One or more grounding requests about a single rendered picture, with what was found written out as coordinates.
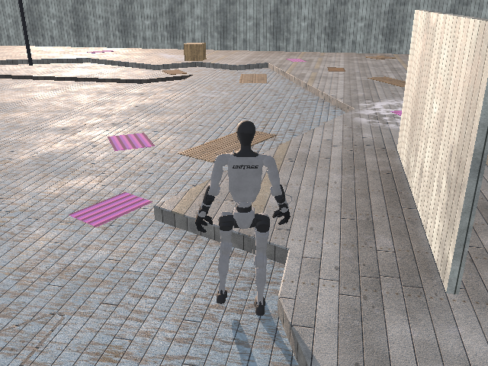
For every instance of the right robot forearm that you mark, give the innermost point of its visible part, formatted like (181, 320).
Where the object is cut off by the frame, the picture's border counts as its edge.
(281, 201)

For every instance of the right robot upper arm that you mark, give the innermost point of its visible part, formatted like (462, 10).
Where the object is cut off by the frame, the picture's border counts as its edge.
(269, 161)

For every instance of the robot head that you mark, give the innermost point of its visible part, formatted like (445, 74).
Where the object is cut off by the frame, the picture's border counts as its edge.
(245, 132)

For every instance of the left robot forearm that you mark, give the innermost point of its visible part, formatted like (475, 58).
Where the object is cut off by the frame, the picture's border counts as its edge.
(206, 203)

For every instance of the left robot upper arm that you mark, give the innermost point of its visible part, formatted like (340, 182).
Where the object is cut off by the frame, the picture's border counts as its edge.
(216, 174)

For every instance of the left robot hand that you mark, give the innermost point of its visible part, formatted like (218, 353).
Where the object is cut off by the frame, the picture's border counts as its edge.
(199, 221)

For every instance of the right robot hand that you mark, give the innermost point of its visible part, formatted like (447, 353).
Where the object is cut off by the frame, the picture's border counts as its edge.
(286, 215)

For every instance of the robot left thigh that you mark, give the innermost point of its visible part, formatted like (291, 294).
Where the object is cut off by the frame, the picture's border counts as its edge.
(226, 223)

